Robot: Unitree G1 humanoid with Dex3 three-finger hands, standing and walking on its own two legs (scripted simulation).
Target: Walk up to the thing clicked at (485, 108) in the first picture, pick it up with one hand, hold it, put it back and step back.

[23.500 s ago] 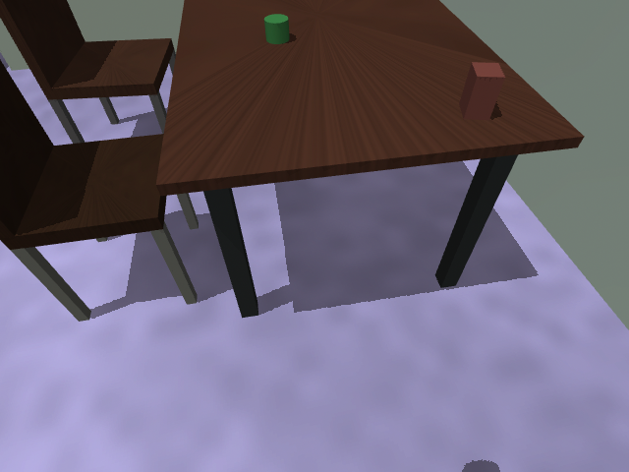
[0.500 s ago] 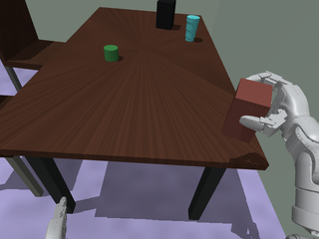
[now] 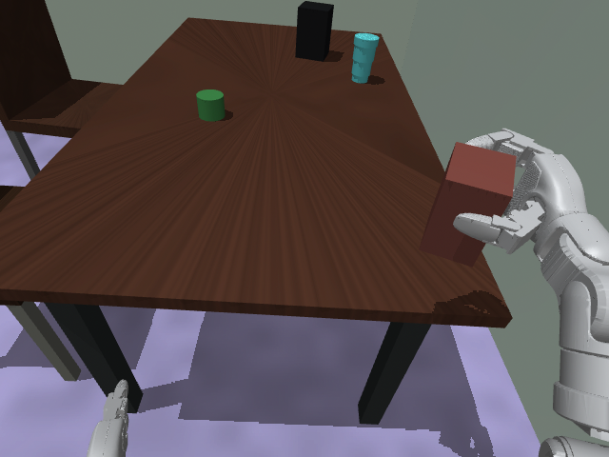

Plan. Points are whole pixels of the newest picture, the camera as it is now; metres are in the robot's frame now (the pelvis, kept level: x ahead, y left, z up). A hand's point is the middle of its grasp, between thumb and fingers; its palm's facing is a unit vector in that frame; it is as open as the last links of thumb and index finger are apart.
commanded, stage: hold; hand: right
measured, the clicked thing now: (464, 205) +0.32 -0.15 +0.23
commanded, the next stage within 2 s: crouch in 0.42 s
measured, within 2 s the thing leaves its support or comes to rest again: neither
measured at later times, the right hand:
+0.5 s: hand (481, 192) +0.33 -0.16 +0.25, palm faces -0.01 +1.00 -0.05, open 10.8 cm
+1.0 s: hand (452, 195) +0.39 -0.17 +0.20, palm faces +0.06 +1.00 -0.01, open 10.9 cm
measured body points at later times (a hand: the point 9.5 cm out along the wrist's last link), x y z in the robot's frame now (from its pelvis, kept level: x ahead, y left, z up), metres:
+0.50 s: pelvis +0.00 +0.00 +0.00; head -0.04 +0.04 +0.45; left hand +0.17 +0.26 -0.07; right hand +0.32 -0.22 +0.25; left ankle +0.01 +0.12 -0.73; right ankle +0.00 -0.13 -0.73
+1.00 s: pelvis +0.00 +0.00 +0.00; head -0.01 +0.02 +0.45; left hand +0.16 +0.27 -0.08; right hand +0.38 -0.22 +0.20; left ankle +0.01 +0.12 -0.73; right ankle +0.00 -0.13 -0.73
